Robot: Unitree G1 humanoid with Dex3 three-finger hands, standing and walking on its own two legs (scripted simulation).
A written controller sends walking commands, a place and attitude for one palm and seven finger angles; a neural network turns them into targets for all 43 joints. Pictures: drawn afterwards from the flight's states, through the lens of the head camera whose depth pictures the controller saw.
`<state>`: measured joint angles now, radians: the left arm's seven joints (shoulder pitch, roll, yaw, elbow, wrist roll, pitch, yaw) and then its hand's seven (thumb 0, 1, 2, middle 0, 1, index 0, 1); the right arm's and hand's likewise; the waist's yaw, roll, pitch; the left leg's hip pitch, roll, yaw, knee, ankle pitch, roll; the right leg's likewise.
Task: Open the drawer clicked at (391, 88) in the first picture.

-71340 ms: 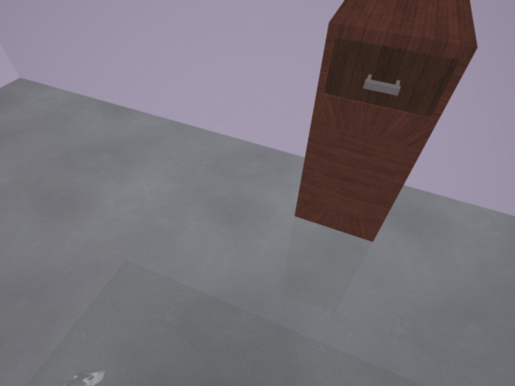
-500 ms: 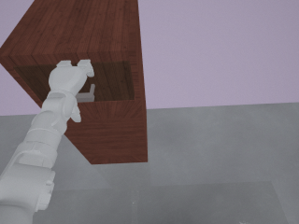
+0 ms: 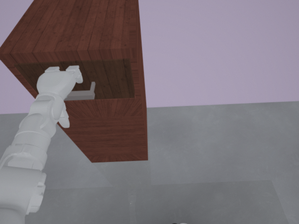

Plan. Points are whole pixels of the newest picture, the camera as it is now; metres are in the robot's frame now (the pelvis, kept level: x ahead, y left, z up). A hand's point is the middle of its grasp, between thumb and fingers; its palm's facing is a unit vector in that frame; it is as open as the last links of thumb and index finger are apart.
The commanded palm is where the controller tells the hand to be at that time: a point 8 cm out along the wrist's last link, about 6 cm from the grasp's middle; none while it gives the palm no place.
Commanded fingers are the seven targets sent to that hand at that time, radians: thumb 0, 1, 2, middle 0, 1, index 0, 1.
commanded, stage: lower the fingers behind the handle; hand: left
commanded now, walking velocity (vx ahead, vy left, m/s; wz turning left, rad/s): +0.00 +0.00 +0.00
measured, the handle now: (79, 90) +0.51 +0.25 +0.02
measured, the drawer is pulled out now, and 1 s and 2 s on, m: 0.00 0.00 0.00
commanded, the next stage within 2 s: lift the fingers back up to retry in 1.56 s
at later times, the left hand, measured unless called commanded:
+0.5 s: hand (80, 92) +0.47 +0.22 +0.06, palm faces +0.00 +0.02 -1.00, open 13.6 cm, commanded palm +0.44 +0.24 +0.10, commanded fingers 0.00 -0.50 0.30 -0.30 -1.20 -0.30 -1.20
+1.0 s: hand (79, 99) +0.46 +0.23 +0.03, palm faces +0.00 +0.02 -1.00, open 13.5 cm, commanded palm +0.44 +0.24 +0.06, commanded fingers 0.00 -0.50 0.30 -0.30 -1.20 -0.30 -1.20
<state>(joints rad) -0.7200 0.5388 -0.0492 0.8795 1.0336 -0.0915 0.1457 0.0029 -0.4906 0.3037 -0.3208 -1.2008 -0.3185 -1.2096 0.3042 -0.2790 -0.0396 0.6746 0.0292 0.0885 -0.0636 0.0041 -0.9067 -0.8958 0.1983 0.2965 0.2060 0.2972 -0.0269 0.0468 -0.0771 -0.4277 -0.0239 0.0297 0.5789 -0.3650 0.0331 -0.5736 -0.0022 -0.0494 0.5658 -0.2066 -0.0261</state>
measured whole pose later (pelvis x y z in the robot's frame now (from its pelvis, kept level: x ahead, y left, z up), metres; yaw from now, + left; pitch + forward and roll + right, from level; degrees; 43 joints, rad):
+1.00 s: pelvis -0.01 +0.00 -0.02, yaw +0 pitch +18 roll +0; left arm -0.82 0.49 -0.06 1.04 1.07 -0.04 0.33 0.00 -0.49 0.30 -0.32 -1.20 -0.33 -1.34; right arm 0.33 -0.28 -0.04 0.71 0.01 0.07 -0.03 0.00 -0.91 -0.90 0.20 0.30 0.21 0.30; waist -0.06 0.04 -0.13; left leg -0.63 -0.02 0.03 0.73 -0.41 0.03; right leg -0.77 0.00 -0.05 0.69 -0.23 -0.03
